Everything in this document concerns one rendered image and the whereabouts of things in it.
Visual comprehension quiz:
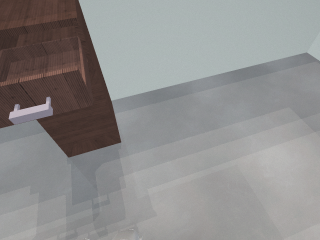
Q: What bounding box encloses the handle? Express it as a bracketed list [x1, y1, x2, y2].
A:
[9, 97, 53, 125]

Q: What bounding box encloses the cabinet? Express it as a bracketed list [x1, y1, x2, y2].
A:
[0, 0, 121, 158]

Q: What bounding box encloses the left robot thigh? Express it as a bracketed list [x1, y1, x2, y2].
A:
[112, 230, 143, 240]

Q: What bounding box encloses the drawer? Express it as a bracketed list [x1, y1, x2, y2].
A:
[0, 36, 94, 129]

